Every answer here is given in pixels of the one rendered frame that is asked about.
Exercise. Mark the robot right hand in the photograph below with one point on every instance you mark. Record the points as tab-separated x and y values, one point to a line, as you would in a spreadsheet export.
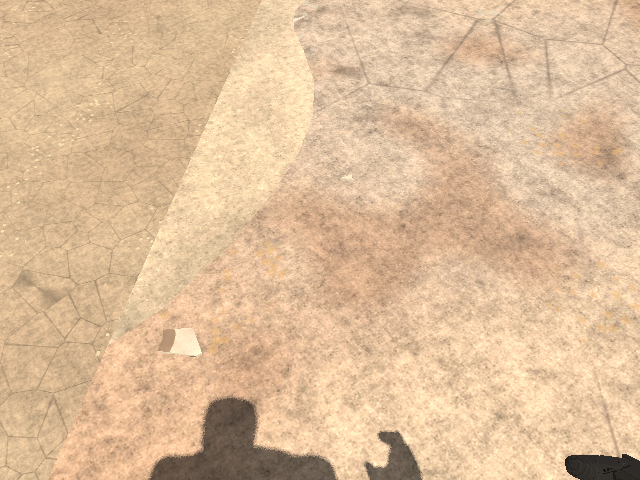
595	467

